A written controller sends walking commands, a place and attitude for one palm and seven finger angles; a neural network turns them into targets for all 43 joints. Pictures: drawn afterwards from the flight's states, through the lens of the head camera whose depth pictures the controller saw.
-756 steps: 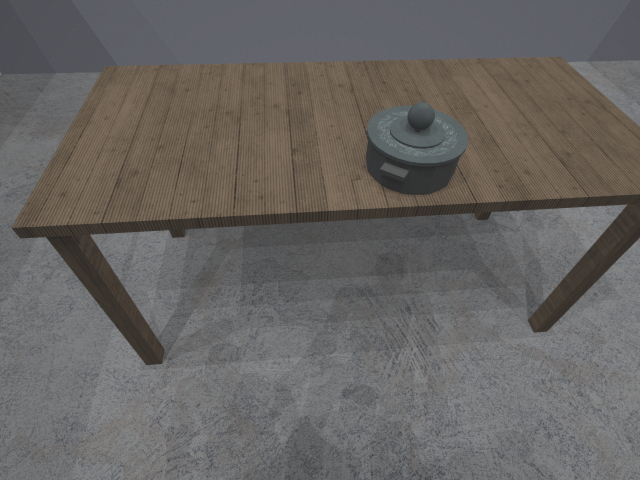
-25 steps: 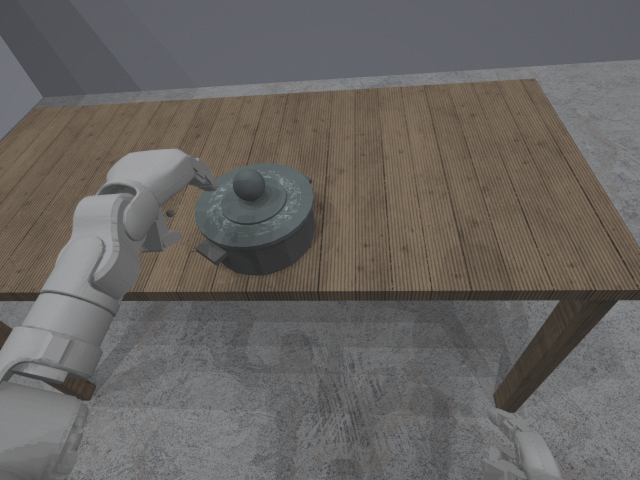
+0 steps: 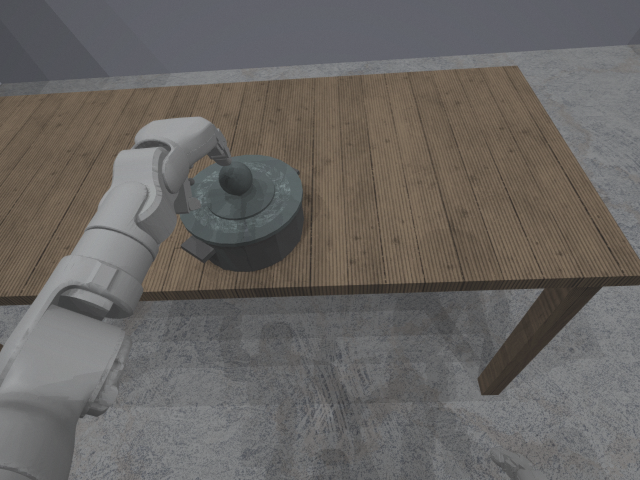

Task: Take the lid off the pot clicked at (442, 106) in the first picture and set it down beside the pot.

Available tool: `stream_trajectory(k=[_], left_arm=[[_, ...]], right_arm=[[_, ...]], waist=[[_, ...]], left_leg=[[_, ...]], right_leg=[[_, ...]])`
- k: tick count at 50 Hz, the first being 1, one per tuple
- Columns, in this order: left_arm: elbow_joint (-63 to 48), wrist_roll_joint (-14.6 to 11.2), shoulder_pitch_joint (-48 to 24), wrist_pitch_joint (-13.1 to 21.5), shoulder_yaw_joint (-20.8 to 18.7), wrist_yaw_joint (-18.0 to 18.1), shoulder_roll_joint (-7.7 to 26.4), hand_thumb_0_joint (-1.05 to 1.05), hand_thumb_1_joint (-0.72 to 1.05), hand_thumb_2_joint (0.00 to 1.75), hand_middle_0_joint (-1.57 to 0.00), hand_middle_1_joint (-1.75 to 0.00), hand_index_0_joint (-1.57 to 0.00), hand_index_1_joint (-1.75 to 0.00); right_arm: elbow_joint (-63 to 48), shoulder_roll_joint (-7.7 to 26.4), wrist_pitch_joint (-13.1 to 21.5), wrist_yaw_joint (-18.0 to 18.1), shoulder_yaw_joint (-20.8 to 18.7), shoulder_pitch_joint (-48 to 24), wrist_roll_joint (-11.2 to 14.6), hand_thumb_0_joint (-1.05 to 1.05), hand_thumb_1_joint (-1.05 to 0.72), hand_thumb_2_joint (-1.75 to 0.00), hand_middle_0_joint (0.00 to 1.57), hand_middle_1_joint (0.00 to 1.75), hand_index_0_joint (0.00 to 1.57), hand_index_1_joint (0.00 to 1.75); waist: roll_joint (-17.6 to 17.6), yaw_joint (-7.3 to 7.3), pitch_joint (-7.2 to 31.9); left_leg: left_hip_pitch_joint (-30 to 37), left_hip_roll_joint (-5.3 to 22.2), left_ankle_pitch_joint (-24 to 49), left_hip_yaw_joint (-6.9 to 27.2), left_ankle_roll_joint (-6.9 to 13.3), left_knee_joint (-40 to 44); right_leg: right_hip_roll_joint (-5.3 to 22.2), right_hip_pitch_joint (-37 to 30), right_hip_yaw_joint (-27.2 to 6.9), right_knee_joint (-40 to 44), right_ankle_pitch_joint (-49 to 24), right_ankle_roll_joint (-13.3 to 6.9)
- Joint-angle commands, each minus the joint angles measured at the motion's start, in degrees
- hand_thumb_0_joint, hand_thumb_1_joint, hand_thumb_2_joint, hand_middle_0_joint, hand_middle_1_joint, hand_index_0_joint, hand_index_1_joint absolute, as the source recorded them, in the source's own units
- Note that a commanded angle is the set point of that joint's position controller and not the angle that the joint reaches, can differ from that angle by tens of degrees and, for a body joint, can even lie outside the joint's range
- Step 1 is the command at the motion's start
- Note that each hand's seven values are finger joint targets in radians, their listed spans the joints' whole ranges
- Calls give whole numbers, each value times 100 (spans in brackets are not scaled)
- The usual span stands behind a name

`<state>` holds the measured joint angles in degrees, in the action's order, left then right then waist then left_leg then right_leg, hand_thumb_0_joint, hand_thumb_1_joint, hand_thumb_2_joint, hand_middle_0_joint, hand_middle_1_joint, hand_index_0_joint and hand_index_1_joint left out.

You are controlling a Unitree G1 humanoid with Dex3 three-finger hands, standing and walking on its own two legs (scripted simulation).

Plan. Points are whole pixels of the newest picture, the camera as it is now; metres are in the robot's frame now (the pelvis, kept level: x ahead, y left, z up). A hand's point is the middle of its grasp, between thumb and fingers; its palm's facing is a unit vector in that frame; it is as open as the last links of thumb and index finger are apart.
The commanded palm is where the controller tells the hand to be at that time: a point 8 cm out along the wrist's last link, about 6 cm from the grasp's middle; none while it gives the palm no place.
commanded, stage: move the open hand above the knob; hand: left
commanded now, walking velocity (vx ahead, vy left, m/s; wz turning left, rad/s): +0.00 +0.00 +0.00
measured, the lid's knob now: (235, 178) +0.55 +0.14 +0.05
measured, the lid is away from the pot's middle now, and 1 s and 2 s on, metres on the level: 0.00 0.00 0.00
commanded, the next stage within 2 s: lower the open fingers around the knob in 1.18 s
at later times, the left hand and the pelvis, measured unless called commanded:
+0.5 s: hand (225, 139) +0.53 +0.13 +0.15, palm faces -0.30 -0.05 -0.95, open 10.5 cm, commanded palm +0.52 +0.14 +0.21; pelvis +0.02 +0.01 +0.00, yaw -3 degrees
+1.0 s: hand (216, 149) +0.51 +0.14 +0.14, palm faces -0.33 -0.05 -0.94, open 10.5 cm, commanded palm +0.52 +0.14 +0.21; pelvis +0.01 +0.00 +0.00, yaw -1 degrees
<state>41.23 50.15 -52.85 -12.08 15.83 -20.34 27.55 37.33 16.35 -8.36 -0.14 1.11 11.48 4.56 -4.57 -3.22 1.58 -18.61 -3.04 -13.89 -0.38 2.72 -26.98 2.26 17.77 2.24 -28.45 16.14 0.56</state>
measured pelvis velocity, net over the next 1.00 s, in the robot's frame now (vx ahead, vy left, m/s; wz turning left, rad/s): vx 0.01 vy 0.00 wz -0.03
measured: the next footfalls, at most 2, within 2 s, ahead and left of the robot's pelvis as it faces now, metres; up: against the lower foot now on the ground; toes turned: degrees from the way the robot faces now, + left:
none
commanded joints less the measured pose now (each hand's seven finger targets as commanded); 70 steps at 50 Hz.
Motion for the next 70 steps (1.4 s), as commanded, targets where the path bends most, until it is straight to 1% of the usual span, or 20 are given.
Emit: stream_trajectory(k=[1, 5, 7, 13, 15, 21, 23, 26, 29, 33, 36, 39, 41, 44, 47, 54, 60, 63, 65, 70], left_arm=[[-781, 123, -3939, 197, -605, 323, 1266, 0, -36, 146, -81, -8, -81, -8], [273, 200, -3828, 111, -704, 456, 1289, 0, -36, 146, -81, -8, -81, -8], [663, 238, -3866, 44, -490, 501, 979, 0, -36, 146, -81, -8, -81, -8], [702, 340, -4743, 43, -523, 548, 1051, 0, -36, 146, -81, -8, -81, -8], [1093, 354, -4812, 16, -568, 559, 1146, 0, -36, 146, -81, -8, -81, -8], [1226, 516, -4286, 63, -859, 620, 1448, 0, -36, 146, -81, -8, -81, -8], [1460, 516, -4068, -11, -758, 597, 1328, 0, -36, 146, -81, -8, -81, -8], [812, 484, -4277, 72, -825, 540, 1436, 0, -36, 146, -81, -8, -81, -8], [212, 356, -4481, 230, -612, 477, 1134, 0, -36, 146, -81, -8, -81, -8], [818, 355, -4221, 100, -793, 468, 1429, 0, -36, 146, -81, -8, -81, -8], [712, 369, -4445, 98, -608, 459, 1250, 0, -36, 146, -81, -8, -81, -8], [284, 273, -4764, 190, -167, 396, 654, 0, -36, 146, -81, -8, -81, -8], [630, 303, -4488, 168, -464, 367, 1015, 0, -36, 146, -81, -8, -81, -8], [1129, 235, -4397, 54, -397, 326, 910, 0, -36, 146, -81, -8, -81, -8], [962, 341, -4816, 75, -551, 398, 1252, 0, -36, 146, -81, -8, -81, -8], [1331, 431, -4627, 82, -466, 466, 1071, 0, -36, 146, -81, -8, -81, -8], [821, 406, -4883, 198, -556, 411, 1201, 0, -36, 146, -81, -8, -81, -8], [1272, 432, -4710, 151, -553, 428, 1235, 0, -36, 146, -81, -8, -81, -8], [1153, 435, -4720, 194, -786, 475, 1503, 0, -36, 146, -81, -8, -81, -8], [1367, 440, -4181, 224, -672, 486, 1261, 0, -36, 146, -81, -8, -81, -8]], right_arm=[[-510, 689, 371, 130, -303, 111, -52, 0, -90, -90, 20, 30, 20, 30], [-314, 776, 355, 145, -289, 358, -57, 0, -90, -90, 20, 30, 20, 30], [-259, 757, 363, 139, -296, 410, -63, 0, -90, -90, 20, 30, 20, 30], [-136, 813, 466, 134, -383, 745, -138, 0, -90, -90, 20, 30, 20, 30], [-30, 853, 483, 179, -380, 862, -129, 0, -90, -90, 20, 30, 20, 30], [-99, 832, 544, 147, -379, 991, -170, 0, -90, -90, 20, 30, 20, 30], [-99, 847, 511, 135, -374, 976, -147, 0, -90, -90, 20, 30, 20, 30], [-210, 830, 518, 113, -410, 906, -161, 0, -90, -90, 20, 30, 20, 30], [-250, 751, 570, 110, -456, 895, -164, 0, -90, -90, 20, 30, 20, 30], [-115, 826, 490, 153, -401, 906, -114, 0, -90, -90, 20, 30, 20, 30], [-106, 803, 484, 174, -389, 816, -98, 0, -90, -90, 20, 30, 20, 30], [-148, 723, 550, 144, -417, 736, -100, 0, -90, -90, 20, 30, 20, 30], [-96, 782, 492, 151, -405, 756, -113, 0, -90, -90, 20, 30, 20, 30], [-25, 828, 390, 187, -362, 703, -72, 0, -90, -90, 20, 30, 20, 30], [-80, 815, 412, 230, -325, 654, -72, 0, -90, -90, 20, 30, 20, 30], [-73, 794, 445, 234, -335, 755, -83, 0, -90, -90, 20, 30, 20, 30], [-124, 800, 479, 195, -382, 820, -117, 0, -90, -90, 20, 30, 20, 30], [-23, 834, 461, 226, -370, 915, -100, 0, -90, -90, 20, 30, 20, 30], [-43, 849, 495, 235, -376, 955, -117, 0, -90, -90, 20, 30, 20, 30], [-35, 851, 478, 212, -393, 985, -127, 0, -90, -90, 20, 30, 20, 30]], waist=[[306, -263, 2486], [581, -253, 2201], [546, -307, 2117], [322, -446, 2743], [557, -537, 2605], [414, -307, 2894], [550, -329, 2579], [304, -293, 2997], [121, -363, 3115], [649, -389, 2556], [508, -446, 2606], [221, -520, 2758], [381, -492, 2782], [689, -538, 2332], [580, -524, 2565], [422, -526, 2602], [272, -484, 3065], [471, -529, 2629], [470, -452, 2772], [530, -427, 2648]], left_leg=[[1616, 34, 2021, 337, 121, 6], [1166, 59, 1763, 279, 95, 116], [1131, 66, 1858, 249, 86, 77], [1509, 123, 2430, 316, 86, -66], [1293, 127, 2256, 266, 117, -63], [1300, 162, 3035, 248, 113, -91], [1093, 170, 2850, 167, 127, -75], [1418, 178, 3179, 187, 157, -119], [1814, 202, 3679, 274, 189, -239], [1230, 132, 2652, 131, 217, -96], [1293, 121, 2597, 117, 206, -125], [1719, 133, 3088, 207, 202, -279], [1654, 135, 3007, 201, 191, -278], [1105, 107, 2331, 77, 183, -170], [1112, 90, 2173, 82, 184, -145], [1189, 148, 2566, 157, 140, -202], [1553, 171, 2973, 219, 152, -248], [1225, 156, 2460, 155, 165, -151], [1206, 154, 2529, 160, 171, -116], [1165, 179, 2602, 145, 163, -138]], right_leg=[[-285, -184, 42, 193, -1936, -239], [-293, -84, 53, 200, -1784, -249], [-295, 67, 60, 176, -1816, -257], [-330, 182, 7, 151, -2077, -237], [-345, 181, -28, 195, -2130, -217], [-328, -145, -53, 142, -2596, -214], [-336, -92, -39, 182, -2575, -199], [-310, -231, -94, 175, -2757, -186], [-315, -80, -83, 220, -2844, -174], [-334, -132, -51, 267, -2618, -172], [-304, -55, -70, 248, -2614, -176], [-303, 257, -55, 209, -2616, -182], [-304, 192, -73, 181, -2607, -170], [-281, 191, -51, 203, -2478, -184], [-268, 37, -95, 183, -2457, -188], [-296, 230, -63, 149, -2408, -213], [-307, 144, -90, 146, -2550, -186], [-335, 220, -62, 235, -2306, -190], [-329, 42, -82, 213, -2424, -202], [-338, 107, -67, 227, -2384, -197]])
